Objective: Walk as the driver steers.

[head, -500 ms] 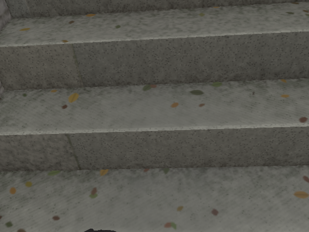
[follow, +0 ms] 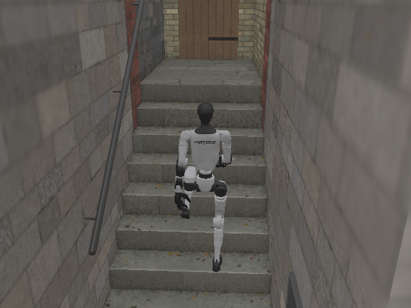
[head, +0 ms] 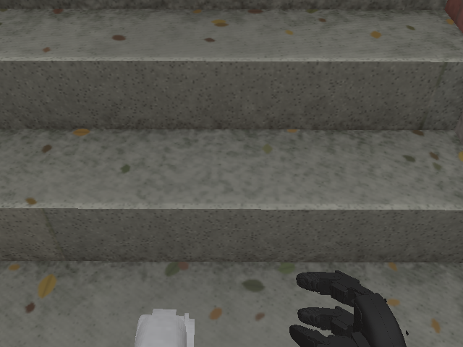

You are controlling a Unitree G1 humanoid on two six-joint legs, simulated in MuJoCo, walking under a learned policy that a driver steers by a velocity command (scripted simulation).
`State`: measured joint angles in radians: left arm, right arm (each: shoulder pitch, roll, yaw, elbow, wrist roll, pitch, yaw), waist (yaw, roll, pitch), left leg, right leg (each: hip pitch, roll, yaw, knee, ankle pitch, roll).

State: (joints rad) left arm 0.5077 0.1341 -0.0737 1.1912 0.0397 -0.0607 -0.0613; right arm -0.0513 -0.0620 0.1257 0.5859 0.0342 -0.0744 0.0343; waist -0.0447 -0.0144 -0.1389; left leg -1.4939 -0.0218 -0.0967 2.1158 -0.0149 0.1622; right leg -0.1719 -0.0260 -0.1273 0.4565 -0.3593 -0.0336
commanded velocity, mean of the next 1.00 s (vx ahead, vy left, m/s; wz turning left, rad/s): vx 0.83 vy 0.00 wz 0.28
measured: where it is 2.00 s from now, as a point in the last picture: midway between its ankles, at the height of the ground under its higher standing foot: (154, 44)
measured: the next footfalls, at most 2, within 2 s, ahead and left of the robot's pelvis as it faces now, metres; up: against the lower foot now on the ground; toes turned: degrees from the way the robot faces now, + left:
left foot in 0.10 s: +0.22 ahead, +0.08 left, +0.19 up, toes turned +7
right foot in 0.50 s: +0.51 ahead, -0.07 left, +0.38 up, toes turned +23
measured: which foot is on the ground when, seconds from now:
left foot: up 0.00-0.08, down 0.10-0.50, up 0.52-0.84, down 0.86-1.00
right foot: down 0.00-0.14, up 0.16-0.48, down 0.50-0.84, up 0.86-1.00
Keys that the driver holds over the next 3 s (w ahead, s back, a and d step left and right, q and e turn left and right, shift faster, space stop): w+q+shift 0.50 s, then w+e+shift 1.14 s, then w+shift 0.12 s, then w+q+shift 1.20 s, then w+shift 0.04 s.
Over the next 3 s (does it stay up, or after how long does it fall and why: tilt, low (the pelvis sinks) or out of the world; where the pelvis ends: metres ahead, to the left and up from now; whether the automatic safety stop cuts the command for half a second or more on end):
stays up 1.60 0.03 1.11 its command is cut before an obstacle after 0.7 s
